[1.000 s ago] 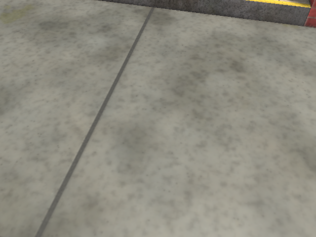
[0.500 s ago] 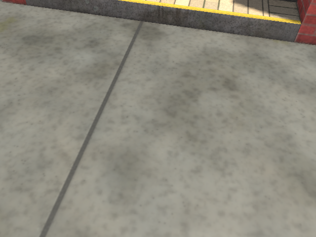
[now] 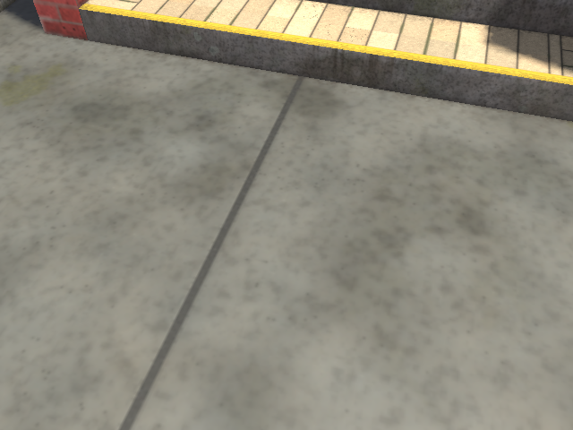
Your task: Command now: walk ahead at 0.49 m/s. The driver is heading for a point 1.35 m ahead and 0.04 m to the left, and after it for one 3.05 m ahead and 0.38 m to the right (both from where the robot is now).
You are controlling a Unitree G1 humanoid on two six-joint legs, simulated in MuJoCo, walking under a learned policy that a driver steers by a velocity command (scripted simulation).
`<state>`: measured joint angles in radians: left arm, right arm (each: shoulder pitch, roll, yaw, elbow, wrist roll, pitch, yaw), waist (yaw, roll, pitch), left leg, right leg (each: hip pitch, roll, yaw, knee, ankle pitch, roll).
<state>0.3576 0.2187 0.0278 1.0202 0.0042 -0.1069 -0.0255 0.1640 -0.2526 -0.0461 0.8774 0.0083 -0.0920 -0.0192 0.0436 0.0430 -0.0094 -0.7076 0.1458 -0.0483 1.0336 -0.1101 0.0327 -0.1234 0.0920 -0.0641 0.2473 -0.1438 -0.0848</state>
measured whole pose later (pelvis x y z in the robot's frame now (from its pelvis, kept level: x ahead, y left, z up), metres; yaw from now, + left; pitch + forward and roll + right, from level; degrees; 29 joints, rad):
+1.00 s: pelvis +0.50 +0.02 -0.01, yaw +0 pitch +2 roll +0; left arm 0.13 0.21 0.03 0.94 0.03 -0.07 -0.02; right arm 0.23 -0.25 -0.05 0.96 0.00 -0.03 -0.04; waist 0.00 0.04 0.04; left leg -0.44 0.05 -0.03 1.00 -0.46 -0.03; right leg -0.39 0.03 -0.06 0.43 -0.07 -0.07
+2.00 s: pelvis +0.67 +0.07 +0.00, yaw +0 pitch +1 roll -1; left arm 0.18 0.25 0.06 1.02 -0.04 -0.09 -0.01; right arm 0.42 -0.19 -0.05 1.08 0.01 -0.11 0.00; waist -0.03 -0.02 -0.02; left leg -0.08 -0.01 0.04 0.38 -0.32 0.04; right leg -0.52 -0.03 -0.03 1.09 -0.32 -0.06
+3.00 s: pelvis +1.10 +0.04 +0.00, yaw +0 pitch +2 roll +0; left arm 0.12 0.28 0.06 1.01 -0.02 -0.07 0.00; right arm 0.32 -0.22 -0.07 1.01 0.00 -0.09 0.00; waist -0.04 -0.03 -0.02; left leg -0.19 -0.02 0.04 0.32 -0.17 0.04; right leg -0.56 -0.07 0.00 0.92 -0.25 -0.05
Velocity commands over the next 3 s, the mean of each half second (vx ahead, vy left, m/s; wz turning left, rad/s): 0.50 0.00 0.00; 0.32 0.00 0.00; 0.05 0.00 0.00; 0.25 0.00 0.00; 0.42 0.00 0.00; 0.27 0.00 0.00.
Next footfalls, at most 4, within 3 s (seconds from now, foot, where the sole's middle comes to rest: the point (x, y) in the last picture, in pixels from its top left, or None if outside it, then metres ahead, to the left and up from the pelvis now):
0.26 left None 0.33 0.16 -0.78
0.80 right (343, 387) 0.63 -0.07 -0.78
1.16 left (245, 401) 0.59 0.17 -0.78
2.28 right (340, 262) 1.01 -0.07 -0.78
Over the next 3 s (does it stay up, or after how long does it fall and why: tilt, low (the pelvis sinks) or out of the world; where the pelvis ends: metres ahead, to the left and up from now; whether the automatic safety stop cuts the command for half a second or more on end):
stays up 1.10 0.04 0.00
